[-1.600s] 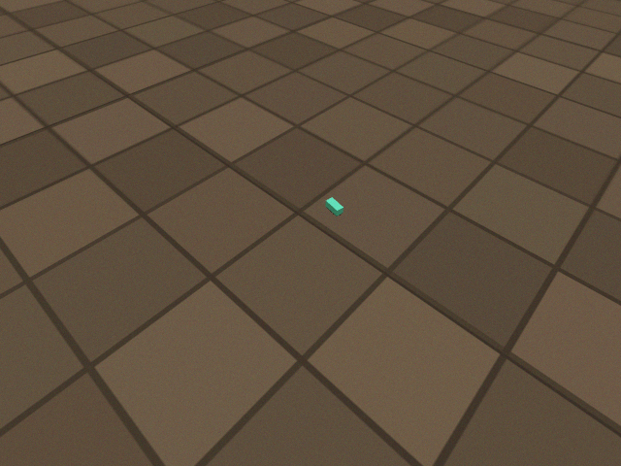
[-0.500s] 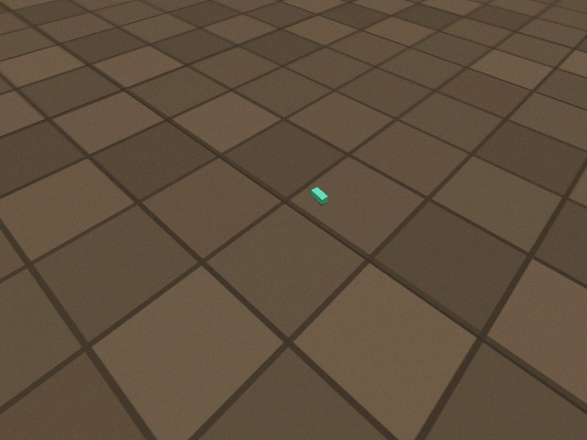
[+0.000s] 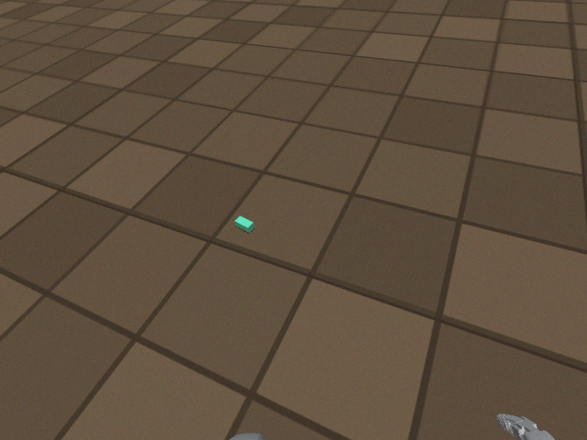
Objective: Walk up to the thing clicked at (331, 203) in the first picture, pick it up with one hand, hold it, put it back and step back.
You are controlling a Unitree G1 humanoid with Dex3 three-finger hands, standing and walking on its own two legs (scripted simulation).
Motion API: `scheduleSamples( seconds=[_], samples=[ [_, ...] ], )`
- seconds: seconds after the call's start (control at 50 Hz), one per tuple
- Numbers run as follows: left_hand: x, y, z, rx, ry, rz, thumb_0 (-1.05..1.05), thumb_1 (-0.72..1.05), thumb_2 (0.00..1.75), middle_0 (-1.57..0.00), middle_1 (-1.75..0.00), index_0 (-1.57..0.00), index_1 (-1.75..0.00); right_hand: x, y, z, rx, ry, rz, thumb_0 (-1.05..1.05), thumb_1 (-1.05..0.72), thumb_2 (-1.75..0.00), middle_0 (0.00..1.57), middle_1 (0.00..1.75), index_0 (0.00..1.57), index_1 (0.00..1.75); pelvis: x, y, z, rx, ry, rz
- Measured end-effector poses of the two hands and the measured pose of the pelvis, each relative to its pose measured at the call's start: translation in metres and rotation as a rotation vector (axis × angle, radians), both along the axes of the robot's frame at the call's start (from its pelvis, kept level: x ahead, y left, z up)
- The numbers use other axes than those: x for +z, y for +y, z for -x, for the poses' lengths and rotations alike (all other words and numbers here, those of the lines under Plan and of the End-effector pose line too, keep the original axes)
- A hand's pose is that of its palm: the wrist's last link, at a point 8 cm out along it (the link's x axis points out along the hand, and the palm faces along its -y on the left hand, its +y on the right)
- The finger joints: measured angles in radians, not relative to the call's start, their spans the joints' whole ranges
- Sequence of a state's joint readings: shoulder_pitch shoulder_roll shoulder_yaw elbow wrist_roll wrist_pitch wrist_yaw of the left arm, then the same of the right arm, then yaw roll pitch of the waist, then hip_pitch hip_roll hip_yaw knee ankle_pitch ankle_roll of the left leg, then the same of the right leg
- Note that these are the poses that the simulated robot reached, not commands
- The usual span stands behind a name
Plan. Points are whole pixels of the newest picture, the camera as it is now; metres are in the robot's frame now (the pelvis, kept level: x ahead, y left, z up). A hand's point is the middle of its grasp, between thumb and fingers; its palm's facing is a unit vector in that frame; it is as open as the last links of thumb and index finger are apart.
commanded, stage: walk up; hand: left
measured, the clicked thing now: (244, 224) +1.16 +0.33 -0.75
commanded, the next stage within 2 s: none
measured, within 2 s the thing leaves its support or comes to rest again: neither
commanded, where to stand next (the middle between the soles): +0.71 +0.33 m, yaw -34 degrees
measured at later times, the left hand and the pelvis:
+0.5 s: hand (114, 296) +0.42 +0.39 -0.13, palm faces -0.27 -0.84 -0.47, open 7.4 cm; pelvis +0.25 +0.13 +0.00, yaw -12 degrees
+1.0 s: hand (107, 240) +0.55 +0.45 -0.11, palm faces -0.30 -0.78 -0.54, open 7.4 cm; pelvis +0.42 +0.19 -0.01, yaw -21 degrees
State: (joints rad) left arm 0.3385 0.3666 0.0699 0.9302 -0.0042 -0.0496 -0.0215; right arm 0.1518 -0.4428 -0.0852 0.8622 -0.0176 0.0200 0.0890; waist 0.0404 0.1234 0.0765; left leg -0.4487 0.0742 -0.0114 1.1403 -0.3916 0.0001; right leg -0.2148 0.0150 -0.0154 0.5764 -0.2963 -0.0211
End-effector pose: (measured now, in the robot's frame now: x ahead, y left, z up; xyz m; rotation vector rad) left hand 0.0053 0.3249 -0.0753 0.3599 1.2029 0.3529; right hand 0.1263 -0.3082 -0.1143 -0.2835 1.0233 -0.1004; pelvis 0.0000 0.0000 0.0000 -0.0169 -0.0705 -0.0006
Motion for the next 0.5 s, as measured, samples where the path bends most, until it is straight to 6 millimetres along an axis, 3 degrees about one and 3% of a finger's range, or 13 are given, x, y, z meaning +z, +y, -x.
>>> scheduleSamples(
  seconds=[0.1, 0.2, 0.28, 0.34, 0.5],
  samples=[
    [-0.002, 0.003, -0.048, -0.071, 0.023, 0.034, 0.01, 0.90, 0.90, -0.20, -0.30, -0.21, -0.30, 0.015, 0.011, -0.029, -0.024, -0.020, 0.005, 0.01, -0.91, -0.90, 0.20, 0.30, 0.20, 0.30, 0.007, 0.016, -0.043, -0.056, 0.009, 0.007],
    [-0.012, 0.033, -0.122, -0.167, 0.028, 0.034, 0.01, 0.90, 0.89, -0.21, -0.30, -0.21, -0.30, 0.016, 0.018, -0.052, -0.091, 0.026, 0.057, 0.01, -0.91, -0.90, 0.20, 0.30, 0.20, 0.30, -0.001, 0.045, -0.096, -0.098, 0.039, 0.028],
    [-0.029, 0.077, -0.198, -0.245, 0.034, 0.001, 0.01, 0.90, 0.89, -0.21, -0.30, -0.21, -0.30, 0.012, 0.035, -0.079, -0.152, 0.039, 0.109, 0.01, -0.91, -0.90, 0.20, 0.30, 0.20, 0.30, -0.018, 0.077, -0.146, -0.120, 0.064, 0.039],
    [-0.040, 0.106, -0.265, -0.295, 0.026, -0.036, 0.01, 0.90, 0.90, -0.20, -0.30, -0.21, -0.30, 0.013, 0.059, -0.091, -0.194, 0.039, 0.129, 0.01, -0.91, -0.90, 0.20, 0.30, 0.20, 0.30, -0.024, 0.098, -0.175, -0.142, 0.054, -0.012],
    [-0.009, 0.108, -0.415, -0.432, -0.075, -0.011, 0.01, 0.91, 0.90, -0.20, -0.30, -0.20, -0.29, 0.027, 0.118, -0.086, -0.356, 0.127, 0.070, 0.01, -0.90, -0.90, 0.20, 0.30, 0.20, 0.30, 0.005, 0.126, -0.248, -0.212, 0.056, -0.014]
  ],
)
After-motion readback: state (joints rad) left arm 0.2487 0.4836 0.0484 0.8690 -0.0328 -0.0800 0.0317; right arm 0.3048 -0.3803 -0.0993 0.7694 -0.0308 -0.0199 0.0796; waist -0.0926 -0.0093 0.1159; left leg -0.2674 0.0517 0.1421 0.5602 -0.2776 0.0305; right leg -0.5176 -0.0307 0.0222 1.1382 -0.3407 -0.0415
